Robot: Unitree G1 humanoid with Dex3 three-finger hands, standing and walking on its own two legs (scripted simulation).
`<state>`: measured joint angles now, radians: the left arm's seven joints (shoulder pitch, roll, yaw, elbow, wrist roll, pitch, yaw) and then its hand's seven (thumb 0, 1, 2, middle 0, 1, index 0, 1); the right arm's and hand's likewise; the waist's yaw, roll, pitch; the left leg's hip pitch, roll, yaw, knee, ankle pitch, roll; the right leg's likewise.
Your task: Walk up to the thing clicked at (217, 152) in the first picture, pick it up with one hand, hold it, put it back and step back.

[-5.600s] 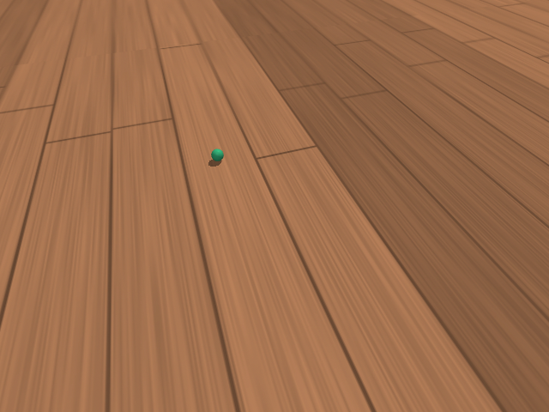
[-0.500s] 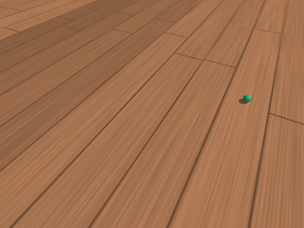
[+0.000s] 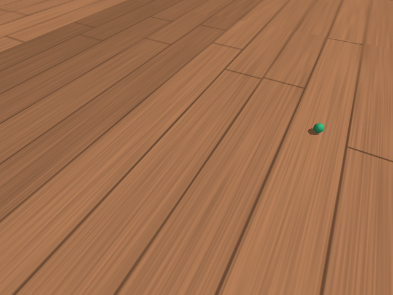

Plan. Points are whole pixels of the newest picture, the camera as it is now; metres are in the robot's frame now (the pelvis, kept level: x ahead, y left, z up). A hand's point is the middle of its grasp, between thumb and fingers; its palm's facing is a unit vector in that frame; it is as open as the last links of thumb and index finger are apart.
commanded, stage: stand
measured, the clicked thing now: (318, 128) +1.42 -0.84 -0.75
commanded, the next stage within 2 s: walk up in 0.34 s
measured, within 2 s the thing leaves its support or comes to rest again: neither
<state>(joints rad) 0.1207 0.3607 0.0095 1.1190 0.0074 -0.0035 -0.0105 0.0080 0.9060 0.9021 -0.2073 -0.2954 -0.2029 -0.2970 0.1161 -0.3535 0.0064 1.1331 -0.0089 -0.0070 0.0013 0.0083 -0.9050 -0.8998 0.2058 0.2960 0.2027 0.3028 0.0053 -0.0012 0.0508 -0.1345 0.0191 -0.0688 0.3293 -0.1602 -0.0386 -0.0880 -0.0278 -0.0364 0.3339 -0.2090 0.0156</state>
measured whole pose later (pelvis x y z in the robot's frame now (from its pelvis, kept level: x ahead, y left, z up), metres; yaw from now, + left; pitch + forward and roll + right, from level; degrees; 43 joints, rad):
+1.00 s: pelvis -0.02 -0.01 -0.01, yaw -20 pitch -2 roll +1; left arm 0.27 0.35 0.05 0.86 0.02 -0.01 0.00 0.01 0.90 0.90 -0.21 -0.30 -0.21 -0.30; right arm 0.15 -0.40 -0.06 0.88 -0.01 0.07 0.02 0.01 -0.91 -0.90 0.20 0.30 0.20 0.30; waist 0.01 0.05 0.15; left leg -0.41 0.04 -0.01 1.03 -0.50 -0.01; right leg -0.27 0.03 0.05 0.58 -0.28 -0.03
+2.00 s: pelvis -0.02 +0.03 -0.01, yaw -32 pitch -4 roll +0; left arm 0.14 0.37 0.02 1.02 0.00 -0.02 0.00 0.01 0.91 0.90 -0.21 -0.30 -0.20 -0.30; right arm 0.14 -0.34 -0.01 1.02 -0.01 0.00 0.02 0.01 -0.90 -0.90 0.21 0.30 0.20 0.30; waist 0.00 -0.01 0.06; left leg -0.18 0.04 0.02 0.52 -0.27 -0.03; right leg -0.20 0.01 0.10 0.53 -0.27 0.02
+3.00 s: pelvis -0.01 +0.03 +0.00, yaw -31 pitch -2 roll +0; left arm 0.12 0.36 0.00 1.13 0.01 -0.01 -0.01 0.01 0.91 0.90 -0.21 -0.30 -0.20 -0.30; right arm 0.11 -0.36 -0.02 1.15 -0.01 -0.01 0.01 0.01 -0.91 -0.90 0.21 0.30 0.20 0.30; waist -0.01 0.00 0.06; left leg -0.13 0.03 0.02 0.33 -0.17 -0.02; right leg -0.14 -0.01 0.09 0.35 -0.17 0.03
